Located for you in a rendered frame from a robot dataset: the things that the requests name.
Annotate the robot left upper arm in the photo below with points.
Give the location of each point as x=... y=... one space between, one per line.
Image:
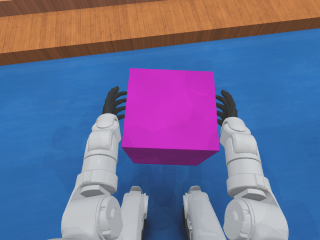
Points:
x=92 y=218

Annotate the robot right upper arm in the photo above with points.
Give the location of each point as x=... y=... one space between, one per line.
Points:
x=248 y=219

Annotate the robot right forearm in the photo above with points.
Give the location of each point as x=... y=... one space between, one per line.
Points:
x=245 y=174

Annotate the robot right shin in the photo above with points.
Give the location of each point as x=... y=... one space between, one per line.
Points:
x=189 y=224

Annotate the right robot hand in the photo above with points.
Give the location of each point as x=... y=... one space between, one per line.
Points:
x=229 y=107

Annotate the robot left forearm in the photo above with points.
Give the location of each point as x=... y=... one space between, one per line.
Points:
x=98 y=174

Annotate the carton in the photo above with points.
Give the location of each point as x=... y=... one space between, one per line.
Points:
x=170 y=117

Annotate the left robot hand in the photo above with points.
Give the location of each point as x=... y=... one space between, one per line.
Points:
x=111 y=103

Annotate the robot left thigh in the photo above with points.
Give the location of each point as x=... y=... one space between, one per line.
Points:
x=133 y=212

